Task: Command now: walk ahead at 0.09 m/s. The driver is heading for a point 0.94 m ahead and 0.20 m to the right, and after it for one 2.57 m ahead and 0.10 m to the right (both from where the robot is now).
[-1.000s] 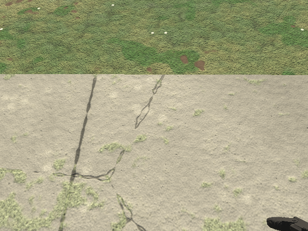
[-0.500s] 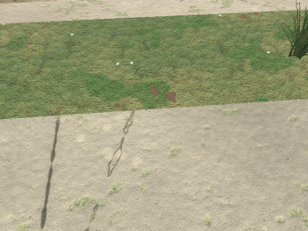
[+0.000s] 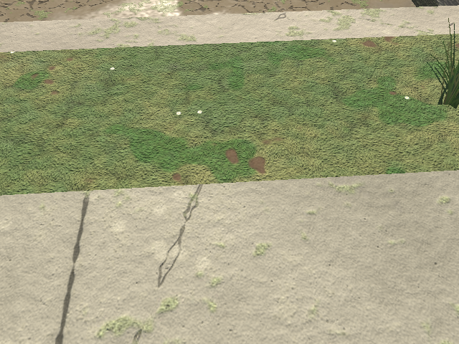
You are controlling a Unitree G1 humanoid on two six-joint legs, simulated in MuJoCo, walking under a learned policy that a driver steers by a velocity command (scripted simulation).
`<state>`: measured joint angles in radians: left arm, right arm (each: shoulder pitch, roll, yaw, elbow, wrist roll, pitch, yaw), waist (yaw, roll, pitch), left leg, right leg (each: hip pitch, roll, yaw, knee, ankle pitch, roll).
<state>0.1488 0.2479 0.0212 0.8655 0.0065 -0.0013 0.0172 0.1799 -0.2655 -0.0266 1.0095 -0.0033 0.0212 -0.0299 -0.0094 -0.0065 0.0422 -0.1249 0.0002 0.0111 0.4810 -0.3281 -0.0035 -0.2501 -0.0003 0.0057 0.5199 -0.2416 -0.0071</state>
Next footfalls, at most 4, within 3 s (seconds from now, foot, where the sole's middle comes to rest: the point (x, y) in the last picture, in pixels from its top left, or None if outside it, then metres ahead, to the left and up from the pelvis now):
0.72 left None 0.42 0.09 -0.77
1.18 right None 0.32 -0.13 -0.77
1.66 left None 0.48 0.05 -0.77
2.10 right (351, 309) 0.61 -0.34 -0.77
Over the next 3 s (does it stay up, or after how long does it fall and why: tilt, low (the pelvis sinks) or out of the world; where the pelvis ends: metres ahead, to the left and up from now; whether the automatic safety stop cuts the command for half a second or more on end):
stays up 0.99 -0.28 0.01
